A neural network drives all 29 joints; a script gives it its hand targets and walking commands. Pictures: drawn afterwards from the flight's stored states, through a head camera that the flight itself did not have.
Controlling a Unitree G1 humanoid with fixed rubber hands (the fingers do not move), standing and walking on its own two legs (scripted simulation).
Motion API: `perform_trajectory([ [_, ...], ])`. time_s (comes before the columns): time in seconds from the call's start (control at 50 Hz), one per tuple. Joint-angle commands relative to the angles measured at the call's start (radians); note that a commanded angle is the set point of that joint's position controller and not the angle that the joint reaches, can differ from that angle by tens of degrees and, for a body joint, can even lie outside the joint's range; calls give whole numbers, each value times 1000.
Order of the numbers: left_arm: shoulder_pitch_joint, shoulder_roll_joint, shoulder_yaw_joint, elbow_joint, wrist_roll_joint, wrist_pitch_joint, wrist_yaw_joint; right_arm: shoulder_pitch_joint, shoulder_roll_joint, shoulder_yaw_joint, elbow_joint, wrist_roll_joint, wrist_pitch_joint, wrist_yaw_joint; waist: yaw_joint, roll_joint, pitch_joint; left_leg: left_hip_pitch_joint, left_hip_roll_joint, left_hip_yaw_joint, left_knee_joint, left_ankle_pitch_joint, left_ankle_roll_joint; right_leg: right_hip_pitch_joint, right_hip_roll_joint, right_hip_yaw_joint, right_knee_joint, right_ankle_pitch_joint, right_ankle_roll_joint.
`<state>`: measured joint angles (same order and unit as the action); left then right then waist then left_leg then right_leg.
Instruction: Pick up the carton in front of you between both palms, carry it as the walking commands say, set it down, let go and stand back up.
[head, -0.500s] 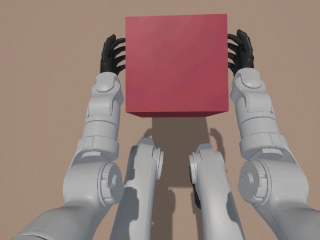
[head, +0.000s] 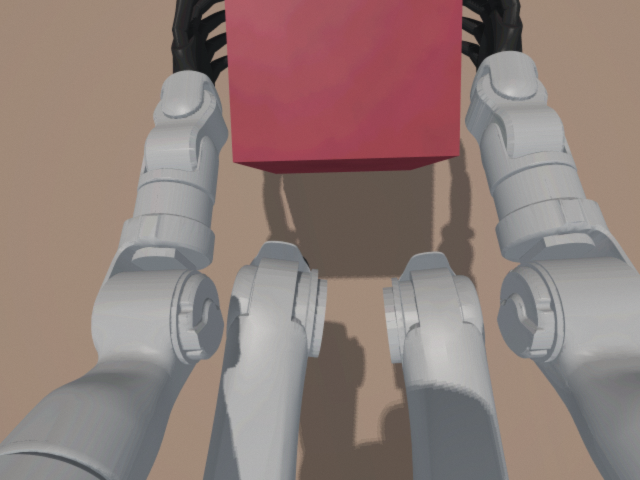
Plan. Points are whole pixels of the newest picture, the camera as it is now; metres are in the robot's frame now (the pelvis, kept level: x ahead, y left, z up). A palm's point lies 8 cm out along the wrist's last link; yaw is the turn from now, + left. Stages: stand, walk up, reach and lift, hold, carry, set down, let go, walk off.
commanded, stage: set down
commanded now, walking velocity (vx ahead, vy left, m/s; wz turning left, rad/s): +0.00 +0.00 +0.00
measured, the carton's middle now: (341, 83) +0.50 +0.04 -0.23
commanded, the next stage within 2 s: none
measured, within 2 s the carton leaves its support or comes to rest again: rests again in 1.08 s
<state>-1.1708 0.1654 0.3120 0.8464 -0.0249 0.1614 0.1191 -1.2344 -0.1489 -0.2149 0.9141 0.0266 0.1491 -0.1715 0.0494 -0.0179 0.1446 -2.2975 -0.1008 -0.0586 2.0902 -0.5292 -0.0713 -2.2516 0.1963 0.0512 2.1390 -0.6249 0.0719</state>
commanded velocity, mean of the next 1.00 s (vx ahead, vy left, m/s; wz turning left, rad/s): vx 0.00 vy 0.00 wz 0.00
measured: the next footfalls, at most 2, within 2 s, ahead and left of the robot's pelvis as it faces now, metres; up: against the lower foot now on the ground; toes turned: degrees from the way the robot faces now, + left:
none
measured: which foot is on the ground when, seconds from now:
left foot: down 0.00-1.00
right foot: down 0.00-1.00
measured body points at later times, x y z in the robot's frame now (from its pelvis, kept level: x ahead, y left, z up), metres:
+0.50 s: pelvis +0.00 +0.00 -0.01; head +0.34 +0.01 +0.28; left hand +0.50 +0.19 -0.18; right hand +0.53 -0.11 -0.18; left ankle +0.12 +0.13 -0.36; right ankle +0.09 -0.11 -0.36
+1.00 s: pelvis -0.01 +0.00 -0.02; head +0.34 +0.01 +0.26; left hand +0.50 +0.19 -0.19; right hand +0.53 -0.12 -0.19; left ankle +0.12 +0.12 -0.36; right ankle +0.09 -0.11 -0.36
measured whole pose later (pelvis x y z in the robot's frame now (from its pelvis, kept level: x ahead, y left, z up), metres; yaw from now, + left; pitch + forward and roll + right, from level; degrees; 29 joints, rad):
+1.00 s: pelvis -0.01 +0.00 -0.02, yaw +0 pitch +37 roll +1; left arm -1.31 0.21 0.42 1.08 0.10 0.08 0.00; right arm -1.37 -0.20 -0.30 1.13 -0.10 0.08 -0.05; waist 0.06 -0.03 0.26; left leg -2.28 -0.06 -0.04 2.16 -0.52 -0.06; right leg -2.25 0.14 0.01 2.21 -0.61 0.03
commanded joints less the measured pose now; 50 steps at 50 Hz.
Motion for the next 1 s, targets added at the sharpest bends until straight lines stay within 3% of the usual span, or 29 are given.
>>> perform_trajectory([
  [0.0, -626, -888, -440, -118, -79, -27, -234, -600, 973, 431, -146, 78, -31, 216, 53, -74, -1274, 709, -24, 132, -97, 422, 30, 532, -9, -108, -181, 398, -28],
  [0.08, -584, -880, -392, -45, -47, -30, -251, -570, 956, 387, -88, 57, -36, 227, 57, -62, -1139, 625, -22, 131, -84, 384, 35, 465, -9, -94, -181, 366, -35],
  [0.24, -620, -822, -330, -9, -14, -43, -269, -570, 884, 290, 0, 6, -48, 238, 42, -36, -1011, 537, -20, 125, -80, 320, 43, 389, -7, -89, -172, 317, -56],
  [0.5, -626, -732, -264, 73, 22, -70, -264, -588, 799, 242, 78, -6, -69, 266, 45, -42, -868, 492, -17, 99, -56, 312, 58, 287, -17, -81, -140, 293, -65],
  [0.8, -543, -558, -124, 200, 105, -58, -271, -503, 599, 100, 199, -100, -53, 281, 26, -35, -626, 381, -1, 80, -76, 157, 73, 209, -35, -67, -155, 154, -78],
  [0.92, -514, -464, -87, 222, 116, -66, -262, -475, 502, 78, 208, -113, -53, 269, 25, -32, -621, 383, 14, 86, -65, 150, 62, 242, -47, -67, -154, 153, -69],
  [0.98, -431, -243, -20, 237, 122, -95, -211, -414, 276, 50, 209, -114, -71, 221, 34, -25, -657, 419, 33, 98, -52, 166, 48, 294, -64, -66, -145, 164, -53],
])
